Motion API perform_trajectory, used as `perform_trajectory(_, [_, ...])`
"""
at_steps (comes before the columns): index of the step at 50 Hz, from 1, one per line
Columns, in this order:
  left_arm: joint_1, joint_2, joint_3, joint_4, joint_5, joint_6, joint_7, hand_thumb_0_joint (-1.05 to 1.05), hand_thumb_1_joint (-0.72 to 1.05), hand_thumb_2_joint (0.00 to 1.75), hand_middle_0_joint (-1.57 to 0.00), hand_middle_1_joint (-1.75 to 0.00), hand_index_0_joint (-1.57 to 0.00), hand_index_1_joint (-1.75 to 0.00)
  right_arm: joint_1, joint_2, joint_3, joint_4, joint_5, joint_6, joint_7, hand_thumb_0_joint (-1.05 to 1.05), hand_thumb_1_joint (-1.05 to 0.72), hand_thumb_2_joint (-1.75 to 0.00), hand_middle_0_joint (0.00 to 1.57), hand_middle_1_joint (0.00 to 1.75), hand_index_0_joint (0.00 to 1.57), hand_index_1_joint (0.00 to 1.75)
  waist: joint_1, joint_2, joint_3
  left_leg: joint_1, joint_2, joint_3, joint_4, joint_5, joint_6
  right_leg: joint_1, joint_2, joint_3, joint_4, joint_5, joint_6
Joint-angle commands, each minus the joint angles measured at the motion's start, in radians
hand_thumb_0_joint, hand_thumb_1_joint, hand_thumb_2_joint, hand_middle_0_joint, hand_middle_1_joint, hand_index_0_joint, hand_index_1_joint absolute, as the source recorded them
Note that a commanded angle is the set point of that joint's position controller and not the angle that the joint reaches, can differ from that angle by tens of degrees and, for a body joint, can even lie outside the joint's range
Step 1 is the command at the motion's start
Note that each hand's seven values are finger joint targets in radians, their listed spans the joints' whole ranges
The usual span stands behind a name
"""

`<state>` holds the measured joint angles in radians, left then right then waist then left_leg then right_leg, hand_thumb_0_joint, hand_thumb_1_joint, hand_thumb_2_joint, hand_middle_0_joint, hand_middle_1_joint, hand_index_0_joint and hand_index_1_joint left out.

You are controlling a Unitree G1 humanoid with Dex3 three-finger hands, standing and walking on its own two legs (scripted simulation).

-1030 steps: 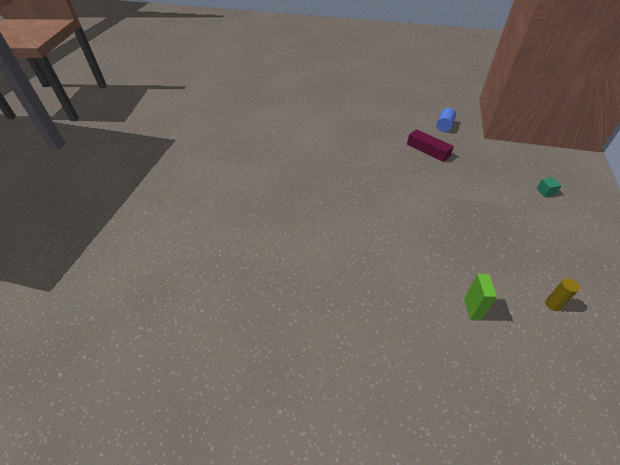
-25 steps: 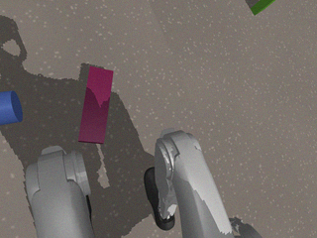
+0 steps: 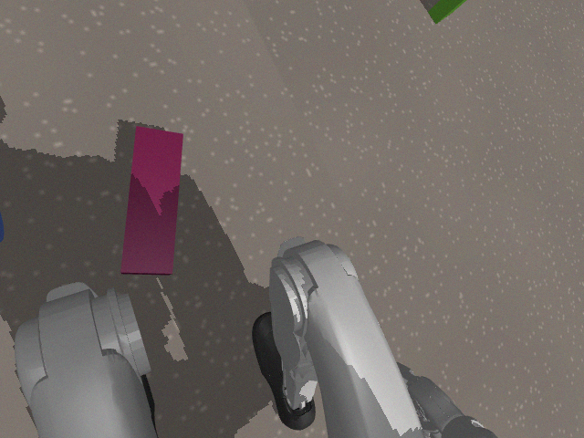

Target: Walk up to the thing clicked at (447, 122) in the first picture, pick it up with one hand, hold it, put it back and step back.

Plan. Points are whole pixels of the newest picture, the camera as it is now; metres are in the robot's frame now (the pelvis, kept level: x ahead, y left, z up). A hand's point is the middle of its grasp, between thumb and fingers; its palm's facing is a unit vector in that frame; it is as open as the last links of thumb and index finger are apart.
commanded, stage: rest palm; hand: left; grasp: from above
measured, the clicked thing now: out of the picture +0.41 +0.37 -0.25
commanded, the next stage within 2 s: close in 0.18 s
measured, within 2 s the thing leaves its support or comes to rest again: neither
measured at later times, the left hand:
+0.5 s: hand out of the picture +0.39 +0.35 -0.23, palm faces -0.41 -0.15 -0.90, open 13.3 cm
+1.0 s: hand out of the picture +0.40 +0.37 -0.23, palm faces -0.43 -0.18 -0.88, open 11.4 cm
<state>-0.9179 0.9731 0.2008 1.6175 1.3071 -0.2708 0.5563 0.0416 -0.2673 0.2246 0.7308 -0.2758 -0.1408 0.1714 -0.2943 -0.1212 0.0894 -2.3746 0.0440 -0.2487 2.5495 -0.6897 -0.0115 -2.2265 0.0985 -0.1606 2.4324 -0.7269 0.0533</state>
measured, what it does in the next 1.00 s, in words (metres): stands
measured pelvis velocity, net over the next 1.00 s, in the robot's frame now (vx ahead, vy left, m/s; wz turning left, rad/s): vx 0.00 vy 0.00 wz -0.02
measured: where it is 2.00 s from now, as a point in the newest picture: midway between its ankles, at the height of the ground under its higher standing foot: (219, 414)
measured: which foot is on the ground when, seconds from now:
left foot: down 0.00-1.00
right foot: down 0.00-1.00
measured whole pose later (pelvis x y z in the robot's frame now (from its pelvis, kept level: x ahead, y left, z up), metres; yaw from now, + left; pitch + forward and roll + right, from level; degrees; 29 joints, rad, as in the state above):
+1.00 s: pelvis +0.00 +0.00 +0.00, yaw -1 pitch +26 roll -13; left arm -0.87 1.01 0.19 1.60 1.26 -0.30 0.55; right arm 0.04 -0.30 0.26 0.72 -0.29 -0.17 0.21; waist -0.29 -0.14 0.13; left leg -2.35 0.04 -0.28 2.57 -0.70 -0.01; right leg -2.20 0.11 -0.18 2.43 -0.73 0.06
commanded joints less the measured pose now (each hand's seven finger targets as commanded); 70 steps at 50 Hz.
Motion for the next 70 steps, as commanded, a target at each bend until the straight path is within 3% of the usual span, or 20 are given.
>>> perform_trajectory(1, [-0.191, 0.256, 0.001, -0.14, -0.044, -0.006, -0.005, 0.0, -0.55, 0.98, -0.06, -1.0, -0.05, -1.0, 0.176, -0.311, -0.096, -0.018, 0.006, -0.003, 0.001, 0.0, -0.9, -0.9, 0.2, 0.3, 0.2, 0.3, 0.004, 0.482, -0.656, 0.545, 0.012, 0.119, -0.227, 0.239, 0.025, 0.316, 0.022, -0.082, -0.224, 0.33, -0.068])
perform_trajectory(3, [-0.151, 0.301, 0.048, -0.142, -0.056, -0.019, -0.006, 0.0, -0.55, 0.99, -0.06, -0.98, -0.05, -0.99, 0.184, -0.3, -0.081, -0.007, 0.009, 0.007, 0.0, 0.0, -0.89, -0.9, 0.2, 0.3, 0.2, 0.3, 0.024, 0.462, -0.671, 0.524, 0.014, 0.115, -0.228, 0.245, 0.027, 0.348, 0.025, -0.084, -0.232, 0.337, -0.067])
perform_trajectory(12, [-0.16, 0.265, 0.011, -0.162, -0.025, -0.101, 0.01, 0.0, -0.54, 1.0, -0.06, -0.97, -0.05, -0.98, 0.161, -0.332, -0.086, -0.019, 0.002, 0.018, 0.008, 0.0, -0.89, -0.9, 0.2, 0.3, 0.2, 0.3, 0.003, 0.484, -0.618, 0.549, 0.018, 0.097, -0.238, 0.214, 0.018, 0.295, 0.03, -0.111, -0.221, 0.294, -0.072])
perform_trajectory(16, [-0.16, 0.295, 0.033, -0.125, -0.002, -0.11, 0.054, 0.0, -0.41, 0.96, -0.12, -0.99, -0.13, -0.98, 0.161, -0.334, -0.076, -0.007, -0.003, 0.014, 0.01, 0.0, -0.88, -0.89, 0.2, 0.3, 0.2, 0.3, 0.002, 0.457, -0.597, 0.528, 0.019, 0.098, -0.237, 0.187, 0.019, 0.29, 0.033, -0.112, -0.222, 0.275, -0.072])
perform_trajectory(17, [-0.182, 0.261, -0.007, -0.119, -0.001, -0.112, 0.063, 0.0, -0.38, 0.95, -0.14, -0.99, -0.15, -0.98, 0.147, -0.332, -0.073, -0.01, -0.003, 0.009, 0.011, 0.0, -0.88, -0.89, 0.2, 0.3, 0.2, 0.3, -0.004, 0.465, -0.579, 0.514, 0.02, 0.099, -0.235, 0.163, 0.018, 0.271, 0.032, -0.11, -0.224, 0.252, -0.074])
perform_trajectory(22, [-0.203, 0.262, -0.027, -0.074, 0.025, -0.078, 0.112, 0.0, -0.3, 0.9, -0.19, -0.97, -0.2, -0.95, 0.141, -0.34, -0.067, 0.007, -0.01, -0.009, 0.013, 0.0, -0.88, -0.89, 0.2, 0.3, 0.2, 0.3, -0.013, 0.464, -0.57, 0.521, 0.018, 0.1, -0.234, 0.148, 0.016, 0.25, 0.035, -0.11, -0.222, 0.237, -0.075])
perform_trajectory(27, [-0.227, 0.237, -0.057, -0.053, 0.01, -0.034, 0.142, 0.0, -0.23, 0.84, -0.23, -0.96, -0.26, -0.93, 0.117, -0.342, -0.064, 0.017, -0.012, -0.033, 0.018, 0.0, -0.89, -0.9, 0.2, 0.3, 0.2, 0.3, -0.013, 0.463, -0.575, 0.496, 0.021, 0.099, -0.238, 0.133, 0.017, 0.254, 0.042, -0.104, -0.228, 0.227, -0.079])
perform_trajectory(30, [-0.246, 0.272, -0.043, -0.056, -0.002, -0.012, 0.141, 0.0, -0.19, 0.81, -0.27, -0.92, -0.3, -0.89, 0.123, -0.347, -0.057, 0.009, -0.008, -0.046, 0.019, 0.0, -0.89, -0.9, 0.2, 0.3, 0.2, 0.3, -0.009, 0.481, -0.588, 0.505, 0.022, 0.1, -0.236, 0.144, 0.017, 0.262, 0.038, -0.106, -0.224, 0.243, -0.076])
perform_trajectory(35, [-0.217, 0.254, -0.049, -0.034, -0.027, 0.011, 0.11, 0.0, -0.17, 0.74, -0.29, -0.88, -0.32, -0.84, 0.117, -0.345, -0.055, -0.009, -0.001, -0.058, 0.026, 0.0, -0.89, -0.9, 0.2, 0.3, 0.2, 0.3, -0.012, 0.501, -0.591, 0.547, 0.022, 0.089, -0.243, 0.179, 0.013, 0.269, 0.033, -0.115, -0.203, 0.279, -0.074])
perform_trajectory(36, [-0.21, 0.314, -0.003, -0.041, -0.031, 0.008, 0.11, 0.0, -0.15, 0.74, -0.3, -0.88, -0.34, -0.84, 0.117, -0.358, -0.06, -0.013, -0.004, -0.06, 0.025, 0.0, -0.89, -0.9, 0.2, 0.3, 0.2, 0.3, -0.006, 0.483, -0.602, 0.535, 0.026, 0.09, -0.231, 0.188, 0.016, 0.293, 0.035, -0.112, -0.204, 0.29, -0.071])
perform_trajectory(37, [-0.212, 0.29, -0.023, -0.057, -0.03, 0.009, 0.099, 0.0, -0.15, 0.76, -0.31, -0.87, -0.34, -0.84, 0.115, -0.356, -0.058, -0.032, -0.003, -0.064, 0.028, 0.0, -0.89, -0.9, 0.2, 0.3, 0.2, 0.3, -0.008, 0.487, -0.603, 0.544, 0.022, 0.092, -0.232, 0.198, 0.015, 0.288, 0.032, -0.111, -0.199, 0.297, -0.072])
perform_trajectory(39, [-0.171, 0.316, 0.022, -0.055, -0.04, 0.007, 0.087, 0.0, -0.11, 0.76, -0.34, -0.87, -0.37, -0.84, 0.137, -0.354, -0.063, -0.017, -0.005, -0.058, 0.028, 0.0, -0.89, -0.9, 0.2, 0.3, 0.2, 0.3, -0.002, 0.499, -0.602, 0.54, 0.022, 0.093, -0.243, 0.209, 0.012, 0.308, 0.03, -0.116, -0.203, 0.304, -0.072])
perform_trajectory(41, [-0.209, 0.276, -0.024, -0.079, -0.045, -0.002, 0.057, 0.0, -0.11, 0.72, -0.35, -0.84, -0.38, -0.81, 0.13, -0.349, -0.065, -0.031, -0.006, -0.061, 0.035, 0.0, -0.89, -0.9, 0.2, 0.3, 0.2, 0.3, -0.025, 0.505, -0.574, 0.524, 0.025, 0.092, -0.231, 0.181, 0.015, 0.281, 0.028, -0.114, -0.202, 0.283, -0.071])
perform_trajectory(45, [-0.136, 0.321, 0.042, -0.107, -0.07, -0.02, 0.029, 0.0, -0.08, 0.74, -0.38, -0.82, -0.4, -0.8, 0.151, -0.337, -0.06, -0.021, 0.002, -0.042, 0.029, 0.0, -0.89, -0.9, 0.2, 0.3, 0.2, 0.3, 0.011, 0.477, -0.624, 0.518, 0.022, 0.094, -0.237, 0.214, 0.018, 0.348, 0.03, -0.108, -0.226, 0.31, -0.068])
perform_trajectory(49, [-0.15, 0.268, -0.015, -0.115, -0.053, -0.051, 0.002, 0.0, -0.01, 0.73, -0.42, -0.83, -0.45, -0.8, 0.155, -0.333, -0.058, -0.02, -0.004, -0.024, 0.03, 0.0, -0.89, -0.9, 0.2, 0.3, 0.2, 0.3, -0.019, 0.483, -0.61, 0.535, 0.025, 0.086, -0.227, 0.224, 0.018, 0.331, 0.034, -0.114, -0.217, 0.323, -0.068])
perform_trajectory(51, [-0.109, 0.278, 0.003, -0.099, -0.054, -0.062, 0.004, 0.0, 0.02, 0.72, -0.44, -0.8, -0.47, -0.78, 0.159, -0.335, -0.055, -0.017, -0.001, -0.016, 0.027, 0.0, -0.89, -0.9, 0.2, 0.3, 0.2, 0.3, -0.004, 0.455, -0.618, 0.536, 0.024, 0.086, -0.223, 0.242, 0.021, 0.346, 0.036, -0.113, -0.222, 0.336, -0.064])
perform_trajectory(59, [-0.172, 0.307, 0.004, -0.084, -0.021, -0.102, 0.056, 0.0, 0.18, 0.73, -0.56, -0.79, -0.59, -0.77, 0.131, -0.354, -0.042, -0.023, -0.013, -0.007, 0.019, 0.0, -0.88, -0.9, 0.2, 0.3, 0.2, 0.3, -0.015, 0.473, -0.563, 0.516, 0.028, 0.079, -0.243, 0.169, 0.014, 0.299, 0.04, -0.126, -0.219, 0.263, -0.072])
perform_trajectory(61, [-0.184, 0.285, -0.026, -0.063, -0.015, -0.098, 0.063, 0.0, 0.2, 0.74, -0.59, -0.77, -0.61, -0.75, 0.117, -0.355, -0.039, -0.032, -0.013, -0.012, 0.016, 0.0, -0.88, -0.9, 0.2, 0.3, 0.2, 0.3, -0.029, 0.456, -0.532, 0.493, 0.027, 0.077, -0.24, 0.134, 0.017, 0.269, 0.039, -0.127, -0.216, 0.233, -0.073])
perform_trajectory(66, [-0.201, 0.312, -0.032, -0.072, 0.016, -0.075, 0.083, 0.0, 0.3, 0.69, -0.67, -0.73, -0.69, -0.71, 0.119, -0.363, -0.039, -0.039, -0.016, -0.025, 0.012, 0.0, -0.88, -0.9, 0.2, 0.3, 0.2, 0.3, -0.022, 0.481, -0.546, 0.509, 0.027, 0.083, -0.237, 0.132, 0.015, 0.27, 0.04, -0.115, -0.221, 0.23, -0.074])
perform_trajectory(70, [-0.231, 0.263, -0.064, -0.076, -0.004, -0.061, 0.096, 0.0, 0.38, 0.71, -0.73, -0.73, -0.75, -0.71, 0.11, -0.357, -0.044, -0.022, -0.012, -0.04, 0.017, 0.0, -0.89, -0.9, 0.2, 0.3, 0.2, 0.3, -0.024, 0.468, -0.538, 0.498, 0.029, 0.074, -0.247, 0.11, 0.011, 0.247, 0.043, -0.123, -0.221, 0.21, -0.077])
